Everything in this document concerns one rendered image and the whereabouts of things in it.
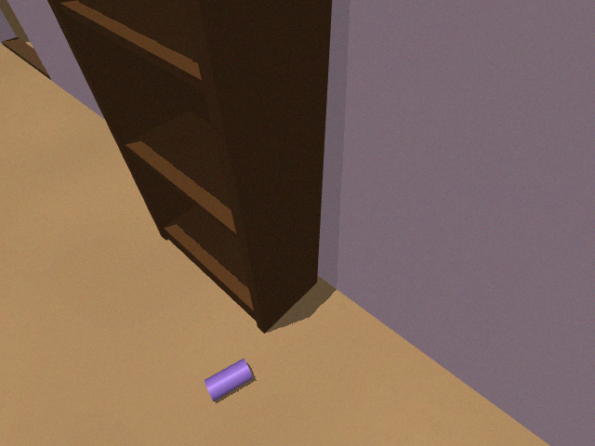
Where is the can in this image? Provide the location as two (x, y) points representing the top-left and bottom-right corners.
(205, 358), (253, 401)

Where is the bookshelf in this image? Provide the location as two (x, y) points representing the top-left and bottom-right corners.
(47, 0), (332, 334)

